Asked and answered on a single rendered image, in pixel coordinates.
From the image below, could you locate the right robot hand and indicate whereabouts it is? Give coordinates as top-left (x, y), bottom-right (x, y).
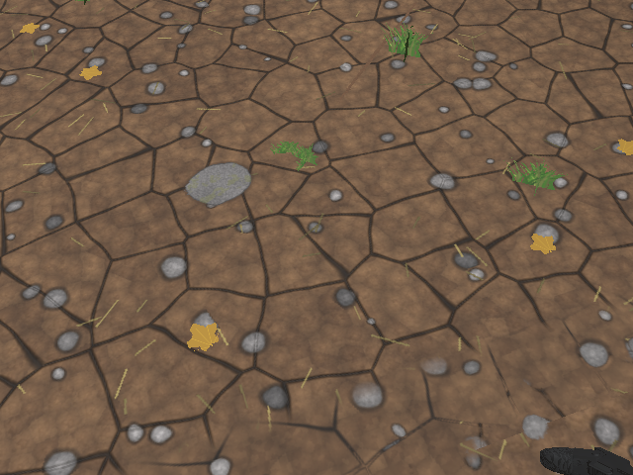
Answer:
top-left (540, 447), bottom-right (633, 475)

